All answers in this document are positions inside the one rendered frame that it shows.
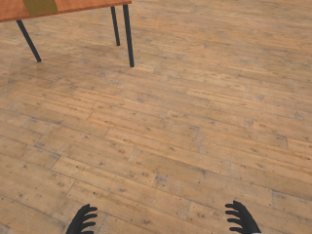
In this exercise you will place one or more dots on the robot right hand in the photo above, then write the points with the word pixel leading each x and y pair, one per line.
pixel 246 219

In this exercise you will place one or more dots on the table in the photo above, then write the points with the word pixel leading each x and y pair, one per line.
pixel 11 10

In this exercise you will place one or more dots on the carton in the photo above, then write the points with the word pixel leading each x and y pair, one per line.
pixel 40 7

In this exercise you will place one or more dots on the robot left hand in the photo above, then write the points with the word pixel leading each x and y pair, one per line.
pixel 77 225

